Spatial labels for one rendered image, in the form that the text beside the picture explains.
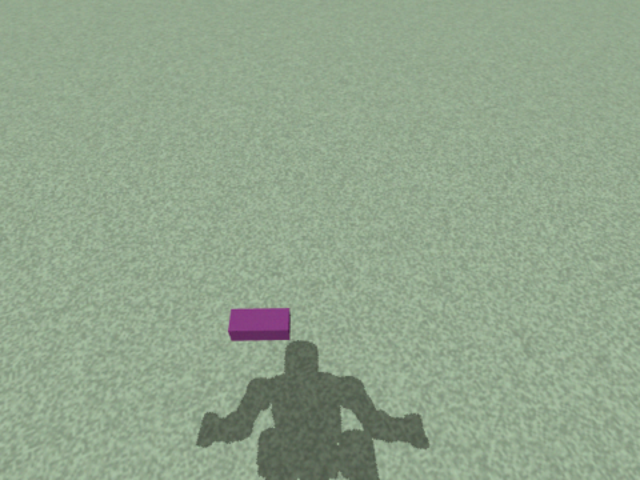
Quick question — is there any carton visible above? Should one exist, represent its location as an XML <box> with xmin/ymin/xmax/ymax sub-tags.
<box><xmin>228</xmin><ymin>308</ymin><xmax>290</xmax><ymax>341</ymax></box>

